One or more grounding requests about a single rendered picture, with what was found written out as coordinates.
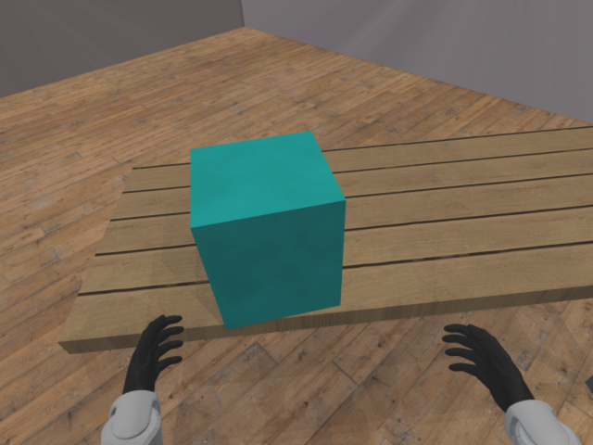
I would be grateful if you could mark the table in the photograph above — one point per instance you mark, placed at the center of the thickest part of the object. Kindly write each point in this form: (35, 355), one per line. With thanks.
(432, 227)

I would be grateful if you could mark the robot right hand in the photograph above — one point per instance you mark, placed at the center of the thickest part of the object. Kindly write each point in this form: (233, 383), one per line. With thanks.
(494, 367)

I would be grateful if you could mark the robot right forearm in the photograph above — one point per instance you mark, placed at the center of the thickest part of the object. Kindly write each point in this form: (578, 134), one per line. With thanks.
(533, 422)

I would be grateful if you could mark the carton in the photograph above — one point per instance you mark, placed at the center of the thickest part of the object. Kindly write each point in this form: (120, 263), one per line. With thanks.
(268, 219)

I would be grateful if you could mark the robot left hand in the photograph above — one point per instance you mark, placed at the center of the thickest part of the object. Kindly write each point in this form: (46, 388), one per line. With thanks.
(144, 366)

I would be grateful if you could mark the robot left forearm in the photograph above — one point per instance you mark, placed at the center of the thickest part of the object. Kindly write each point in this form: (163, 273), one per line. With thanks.
(134, 419)

